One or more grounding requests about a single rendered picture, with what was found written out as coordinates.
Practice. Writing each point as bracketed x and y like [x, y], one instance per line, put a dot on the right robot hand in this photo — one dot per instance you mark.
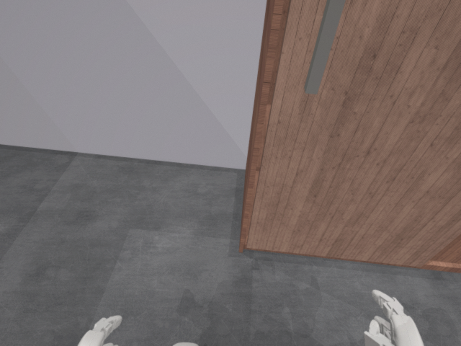
[401, 331]

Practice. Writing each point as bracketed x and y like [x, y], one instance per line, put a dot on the wardrobe door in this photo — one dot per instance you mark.
[451, 253]
[369, 168]

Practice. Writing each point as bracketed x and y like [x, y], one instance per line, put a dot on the handle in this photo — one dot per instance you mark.
[326, 34]

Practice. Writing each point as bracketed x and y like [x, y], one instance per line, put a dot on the left robot hand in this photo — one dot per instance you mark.
[100, 332]

